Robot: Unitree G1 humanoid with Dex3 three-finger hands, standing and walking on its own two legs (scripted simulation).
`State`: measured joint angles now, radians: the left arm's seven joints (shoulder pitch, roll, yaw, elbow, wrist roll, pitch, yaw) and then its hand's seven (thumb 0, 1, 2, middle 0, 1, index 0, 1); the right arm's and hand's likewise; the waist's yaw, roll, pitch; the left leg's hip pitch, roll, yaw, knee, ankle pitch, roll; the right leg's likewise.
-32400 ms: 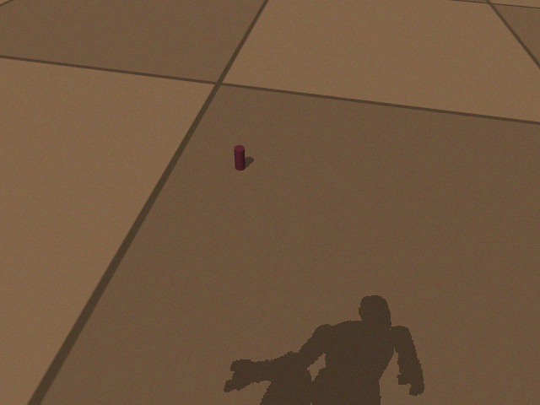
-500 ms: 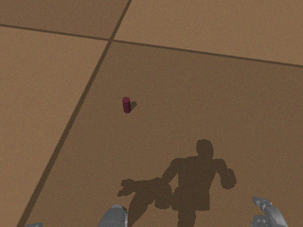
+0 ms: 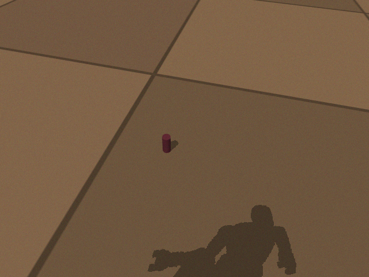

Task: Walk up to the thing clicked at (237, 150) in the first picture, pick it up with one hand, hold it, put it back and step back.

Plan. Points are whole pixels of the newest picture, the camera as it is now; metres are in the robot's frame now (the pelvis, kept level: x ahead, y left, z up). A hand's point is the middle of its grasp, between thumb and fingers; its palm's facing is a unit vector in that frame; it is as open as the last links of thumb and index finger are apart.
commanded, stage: step back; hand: left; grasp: from the side
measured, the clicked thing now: (166, 143) +1.05 +0.11 -0.70
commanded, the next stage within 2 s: stand in 0.68 s
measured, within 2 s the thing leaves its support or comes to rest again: neither
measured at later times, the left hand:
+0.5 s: hand out of the picture +0.11 +0.28 -0.16, palm faces +0.02 -0.93 -0.37, open 7.3 cm
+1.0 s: hand out of the picture +0.14 +0.26 -0.14, palm faces -0.04 -0.94 -0.33, open 7.3 cm
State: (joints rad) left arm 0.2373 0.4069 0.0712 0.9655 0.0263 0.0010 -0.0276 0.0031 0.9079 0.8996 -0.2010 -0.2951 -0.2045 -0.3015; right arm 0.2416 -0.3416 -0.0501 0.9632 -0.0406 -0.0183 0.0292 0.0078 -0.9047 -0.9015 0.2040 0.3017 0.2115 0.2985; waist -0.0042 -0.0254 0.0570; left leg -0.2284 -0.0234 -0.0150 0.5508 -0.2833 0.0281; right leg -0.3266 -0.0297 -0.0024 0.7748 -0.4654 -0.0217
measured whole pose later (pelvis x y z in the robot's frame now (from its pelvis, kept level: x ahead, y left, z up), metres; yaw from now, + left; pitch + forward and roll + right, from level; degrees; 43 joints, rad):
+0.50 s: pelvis +0.04 +0.01 -0.01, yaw +1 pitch -2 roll +0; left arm 0.15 0.39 0.04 1.01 0.01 0.00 0.00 0.00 0.91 0.90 -0.20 -0.30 -0.20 -0.30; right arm 0.10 -0.34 -0.04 1.01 -0.02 -0.01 0.01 0.01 -0.91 -0.90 0.20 0.30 0.21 0.30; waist 0.02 -0.02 0.11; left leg -0.33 0.03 0.01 0.63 -0.26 -0.01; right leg -0.22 -0.02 -0.01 0.63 -0.38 0.00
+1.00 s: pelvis +0.05 +0.01 +0.02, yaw +0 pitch -3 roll +0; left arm 0.07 0.35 0.00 1.12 0.01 -0.03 -0.01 0.00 0.91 0.90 -0.20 -0.30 -0.21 -0.30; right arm 0.06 -0.34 -0.02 1.14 -0.01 -0.01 0.02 0.01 -0.91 -0.90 0.20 0.30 0.21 0.30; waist -0.01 0.00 0.07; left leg -0.17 0.03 0.03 0.35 -0.13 -0.01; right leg -0.06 -0.02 0.00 0.34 -0.22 0.02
